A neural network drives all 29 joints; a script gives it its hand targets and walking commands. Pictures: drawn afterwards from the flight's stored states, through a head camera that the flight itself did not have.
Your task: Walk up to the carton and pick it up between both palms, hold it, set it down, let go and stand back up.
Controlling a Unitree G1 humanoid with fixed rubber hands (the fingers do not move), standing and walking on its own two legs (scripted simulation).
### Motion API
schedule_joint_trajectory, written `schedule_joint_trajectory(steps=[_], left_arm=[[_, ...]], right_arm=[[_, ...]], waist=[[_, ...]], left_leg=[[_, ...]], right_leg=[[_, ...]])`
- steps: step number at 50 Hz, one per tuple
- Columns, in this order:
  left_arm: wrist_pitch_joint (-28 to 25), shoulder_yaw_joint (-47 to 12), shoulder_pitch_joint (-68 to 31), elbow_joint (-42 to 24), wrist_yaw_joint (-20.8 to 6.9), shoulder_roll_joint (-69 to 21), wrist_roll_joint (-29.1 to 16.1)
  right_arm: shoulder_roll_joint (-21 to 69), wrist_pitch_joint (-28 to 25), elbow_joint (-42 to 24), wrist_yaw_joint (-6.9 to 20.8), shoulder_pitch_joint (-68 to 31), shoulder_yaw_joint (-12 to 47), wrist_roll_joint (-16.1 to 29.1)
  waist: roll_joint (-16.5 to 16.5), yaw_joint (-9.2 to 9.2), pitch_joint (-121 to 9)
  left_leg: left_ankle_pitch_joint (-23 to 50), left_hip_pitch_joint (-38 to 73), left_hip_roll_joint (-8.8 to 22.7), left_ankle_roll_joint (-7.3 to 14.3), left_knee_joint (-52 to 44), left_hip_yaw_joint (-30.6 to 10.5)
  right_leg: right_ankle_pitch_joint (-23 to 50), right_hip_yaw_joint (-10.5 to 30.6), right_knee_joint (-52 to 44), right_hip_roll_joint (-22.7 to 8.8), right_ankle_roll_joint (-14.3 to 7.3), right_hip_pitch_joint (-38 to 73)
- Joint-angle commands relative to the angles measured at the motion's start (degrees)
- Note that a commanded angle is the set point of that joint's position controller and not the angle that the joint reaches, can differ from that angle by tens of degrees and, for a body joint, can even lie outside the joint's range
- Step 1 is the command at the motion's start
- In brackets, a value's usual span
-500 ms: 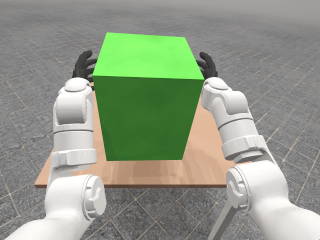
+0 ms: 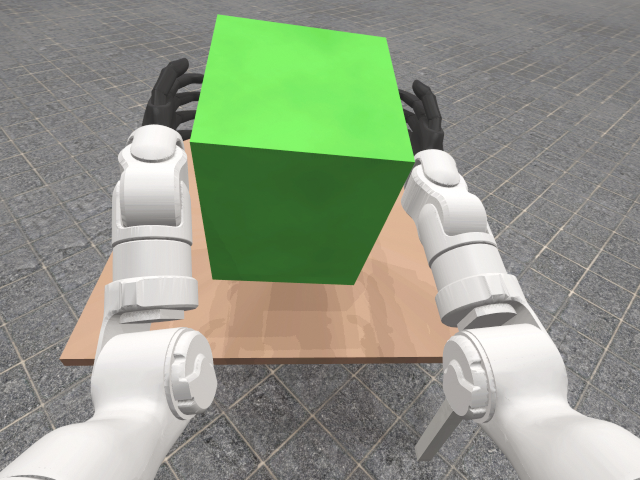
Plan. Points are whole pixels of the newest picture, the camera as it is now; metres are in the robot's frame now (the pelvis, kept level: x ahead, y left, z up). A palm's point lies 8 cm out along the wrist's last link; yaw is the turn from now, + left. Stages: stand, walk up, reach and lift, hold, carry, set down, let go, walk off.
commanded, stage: set down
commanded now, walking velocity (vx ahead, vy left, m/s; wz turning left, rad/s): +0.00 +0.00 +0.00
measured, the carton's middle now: (293, 166) +0.44 +0.02 +0.20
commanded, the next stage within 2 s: none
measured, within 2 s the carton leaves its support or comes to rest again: neither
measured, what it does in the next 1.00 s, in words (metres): stands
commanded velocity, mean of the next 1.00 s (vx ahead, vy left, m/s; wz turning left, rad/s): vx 0.00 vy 0.00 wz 0.00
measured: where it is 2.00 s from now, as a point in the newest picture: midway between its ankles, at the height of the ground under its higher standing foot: outside the picture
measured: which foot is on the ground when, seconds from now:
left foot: down 0.00-1.00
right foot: down 0.00-1.00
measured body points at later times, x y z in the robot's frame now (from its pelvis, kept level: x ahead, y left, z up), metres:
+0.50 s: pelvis +0.00 +0.00 +0.00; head -0.02 +0.02 +0.45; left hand +0.42 +0.16 +0.21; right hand +0.42 -0.14 +0.22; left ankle +0.02 +0.14 -0.75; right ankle +0.02 -0.11 -0.75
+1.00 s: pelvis +0.01 +0.00 +0.00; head +0.00 +0.02 +0.45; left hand +0.44 +0.15 +0.19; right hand +0.44 -0.14 +0.19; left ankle +0.02 +0.14 -0.75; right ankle +0.02 -0.11 -0.75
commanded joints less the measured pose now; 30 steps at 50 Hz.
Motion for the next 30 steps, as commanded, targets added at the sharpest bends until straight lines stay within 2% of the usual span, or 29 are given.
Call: schedule_joint_trajectory(steps=[1, 2, 3, 4, 5, 6, 7, 9, 10, 11, 12, 13, 14, 15, 16, 17, 19, 20, 22, 23, 24, 25, 27, 28, 29, 30], left_arm=[[-3.95, -17.83, -25.75, -5.25, -7.19, -28.28, -9.32], [-4.46, -20.36, -28.24, -8.53, -6.76, -28.95, -9.93], [-5.07, -20.02, -28.39, -8.87, -6.73, -29.48, -9.80], [-5.12, -21.59, -28.16, -9.23, -6.41, -30.09, -10.35], [-5.98, -23.44, -31.03, -12.39, -5.77, -31.29, -11.42], [-6.15, -22.97, -28.88, -10.42, -5.45, -30.30, -11.36], [-7.02, -23.84, -31.93, -12.46, -4.82, -30.67, -12.30], [-7.67, -25.92, -32.71, -13.17, -3.83, -32.64, -12.17], [-7.88, -25.91, -30.90, -13.40, -3.92, -32.03, -12.01], [-7.80, -24.18, -29.89, -11.06, -3.65, -31.17, -10.89], [-7.76, -23.98, -30.23, -11.28, -3.77, -30.91, -10.76], [-7.61, -23.28, -30.08, -10.05, -3.96, -30.15, -10.83], [-7.38, -21.22, -30.06, -6.88, -3.99, -31.17, -9.98], [-7.90, -20.91, -32.50, -7.47, -3.71, -30.39, -10.16], [-8.08, -21.77, -31.87, -6.28, -3.66, -31.25, -10.16], [-8.23, -20.41, -32.54, -5.03, -3.71, -30.38, -9.80], [-8.32, -16.88, -29.22, 0.05, -3.63, -28.90, -8.50], [-8.51, -16.25, -29.48, -0.51, -3.49, -27.63, -8.06], [-9.84, -17.08, -31.25, -1.50, -2.78, -28.94, -9.11], [-9.81, -14.47, -30.37, 1.26, -2.94, -26.92, -7.91], [-9.94, -13.58, -31.05, 3.45, -3.36, -26.58, -7.78], [-10.80, -13.06, -32.01, 3.18, -3.14, -26.73, -7.66], [-11.92, -15.83, -35.92, 1.11, -2.06, -29.67, -9.39], [-13.23, -17.17, -38.28, -0.14, -1.09, -30.21, -10.34], [-14.28, -17.04, -39.42, -0.56, -0.33, -30.40, -10.28], [-14.30, -17.10, -36.42, 1.78, 0.02, -30.77, -10.01]], right_arm=[[27.80, -8.67, -14.46, 7.99, -40.10, 19.43, 0.92], [27.85, -8.80, -13.16, 7.66, -38.84, 19.74, 1.28], [28.62, -9.09, -14.50, 7.60, -38.88, 21.88, 2.06], [28.58, -9.38, -14.14, 7.48, -38.77, 21.02, 2.01], [28.97, -9.74, -13.91, 7.69, -38.80, 22.22, 2.64], [28.19, -9.82, -15.52, 7.60, -38.63, 22.35, 1.83], [29.65, -10.44, -15.36, 7.79, -39.23, 23.44, 2.01], [29.26, -9.93, -11.28, 7.84, -35.51, 21.18, 1.49], [28.62, -10.23, -11.07, 8.22, -34.96, 21.37, 1.07], [28.94, -10.00, -10.31, 8.48, -34.63, 21.80, 1.88], [28.06, -9.85, -8.82, 8.50, -34.36, 20.59, 0.71], [27.44, -9.43, -6.39, 8.72, -32.98, 18.45, 0.83], [27.59, -9.47, -6.41, 9.20, -35.23, 17.64, 0.33], [27.55, -10.08, -4.66, 9.44, -34.57, 16.04, -0.64], [27.98, -10.05, -3.71, 10.02, -34.62, 15.03, -1.44], [26.80, -10.54, -3.42, 10.22, -35.94, 12.83, -2.43], [25.84, -10.97, -3.14, 11.20, -37.28, 11.74, -3.72], [25.86, -10.81, -1.71, 11.44, -35.39, 12.33, -4.17], [27.72, -11.48, -3.01, 12.09, -37.30, 13.66, -3.23], [27.54, -11.17, -2.05, 11.93, -35.97, 12.52, -4.84], [27.00, -11.21, -1.67, 12.16, -35.68, 10.75, -5.74], [27.59, -11.31, 0.05, 12.38, -35.52, 10.76, -6.68], [28.26, -12.88, -0.83, 13.06, -39.85, 10.20, -6.09], [28.52, -13.60, 0.14, 13.36, -39.63, 9.76, -6.63], [28.98, -14.07, 1.10, 14.09, -40.28, 10.41, -7.21], [28.16, -14.08, 1.67, 14.09, -39.59, 9.38, -7.12]], waist=[[-0.37, 3.43, -29.44], [-0.02, 1.84, -29.77], [0.66, 3.29, -30.64], [1.14, 2.33, -30.46], [2.77, 2.58, -32.89], [1.09, 3.00, -31.76], [0.68, 3.65, -34.97], [3.67, 1.88, -31.85], [2.53, 2.28, -32.07], [3.47, 3.75, -31.85], [2.76, 2.85, -30.72], [3.77, 2.58, -27.11], [2.48, 3.66, -27.14], [2.16, 3.23, -26.08], [3.74, 3.35, -25.53], [3.76, 2.82, -25.26], [1.31, 5.42, -22.23], [-0.07, 5.31, -19.85], [0.38, 6.71, -25.33], [-1.16, 6.92, -21.01], [-2.20, 6.13, -21.39], [-2.10, 7.33, -21.09], [2.09, 6.94, -25.34], [3.03, 6.52, -27.19], [2.21, 7.76, -29.33], [1.45, 7.50, -27.33]], left_leg=[[24.18, 14.35, -4.98, 0.00, -2.91, 6.12], [26.89, 14.84, -5.08, -0.45, -2.35, 5.51], [28.38, 15.90, -4.81, -0.57, -1.75, 5.30], [29.40, 16.49, -4.69, -0.82, -1.13, 5.19], [29.79, 17.92, -4.39, -1.06, -0.92, 5.16], [29.28, 16.88, -4.52, -1.10, -0.69, 5.18], [31.36, 17.41, -4.43, -1.16, -0.26, 5.07], [33.71, 19.74, -3.82, -2.48, 0.70, 4.68], [33.03, 19.52, -3.84, -2.14, -0.02, 4.78], [32.11, 19.43, -3.77, -1.83, -0.17, 4.90], [32.26, 19.29, -3.82, -1.90, -0.32, 4.66], [29.07, 18.86, -3.86, -1.82, -1.22, 4.97], [24.68, 17.15, -3.82, -1.11, -2.19, 5.32], [21.08, 17.37, -3.70, -0.56, -3.24, 5.26], [21.02, 16.51, -3.48, -1.13, -3.50, 5.38], [19.57, 16.66, -3.51, -1.34, -3.73, 5.28], [16.14, 13.46, -3.51, -0.39, -5.06, 6.30], [15.93, 12.63, -3.60, 0.23, -5.23, 6.64], [17.54, 13.74, -3.43, 0.40, -5.16, 6.81], [14.10, 11.27, -3.89, 1.15, -5.70, 7.25], [10.59, 10.46, -3.82, 1.66, -7.07, 7.07], [9.47, 9.94, -3.79, 1.74, -7.47, 7.18], [11.69, 11.46, -3.29, 0.42, -6.25, 7.18], [14.36, 12.80, -3.01, -0.14, -5.70, 6.91], [14.81, 13.22, -2.83, -0.07, -4.68, 6.88], [15.45, 12.80, -2.37, 0.02, -5.18, 7.41]], right_leg=[[17.99, -3.00, -4.27, 3.11, 3.66, 18.38], [20.81, -3.88, -3.50, 3.37, 4.30, 18.81], [20.65, -3.33, -3.38, 3.59, 3.90, 18.96], [22.05, -3.57, -3.43, 3.32, 3.96, 18.80], [20.59, -3.25, -3.37, 3.48, 3.86, 17.80], [20.77, -3.23, -3.17, 3.63, 3.83, 17.92], [21.98, -3.48, -2.81, 3.98, 3.61, 17.49], [18.77, -3.73, -3.50, 4.13, 3.29, 13.79], [19.07, -3.68, -3.98, 4.31, 3.38, 14.95], [18.45, -3.29, -3.98, 4.25, 3.03, 14.31], [18.25, -3.37, -4.25, 4.01, 3.06, 14.71], [15.31, -3.57, -4.80, 4.29, 3.07, 12.75], [10.63, -3.40, -5.41, 4.19, 2.91, 12.06], [9.02, -3.64, -5.86, 3.56, 3.12, 11.47], [8.57, -3.74, -5.42, 3.93, 2.82, 10.46], [6.79, -4.19, -5.71, 3.99, 2.55, 9.55], [5.04, -4.18, -6.02, 3.75, 2.45, 9.31], [6.47, -4.17, -5.65, 3.47, 2.95, 10.24], [9.65, -3.60, -4.76, 3.74, 3.05, 11.01], [7.80, -3.36, -4.95, 2.75, 4.04, 10.75], [4.77, -3.47, -5.48, 3.12, 3.86, 10.02], [3.88, -3.39, -5.15, 2.64, 4.14, 10.09], [4.54, -4.50, -4.34, 3.32, 3.25, 8.62], [5.65, -4.48, -4.43, 3.82, 2.75, 7.64], [5.51, -4.53, -4.02, 3.70, 2.67, 6.41], [5.86, -4.41, -4.71, 3.93, 2.48, 6.25]])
